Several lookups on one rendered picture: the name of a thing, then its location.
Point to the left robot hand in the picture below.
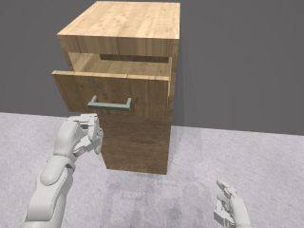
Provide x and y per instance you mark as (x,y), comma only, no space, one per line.
(72,141)

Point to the left robot forearm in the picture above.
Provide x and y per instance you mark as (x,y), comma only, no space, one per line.
(47,205)

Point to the right robot hand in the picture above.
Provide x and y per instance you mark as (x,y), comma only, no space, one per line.
(235,212)

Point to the cabinet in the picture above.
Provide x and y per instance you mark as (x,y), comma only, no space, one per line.
(130,143)

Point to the drawer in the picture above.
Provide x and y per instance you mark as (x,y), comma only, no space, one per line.
(114,78)

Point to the handle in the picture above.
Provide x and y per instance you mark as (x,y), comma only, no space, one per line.
(106,106)

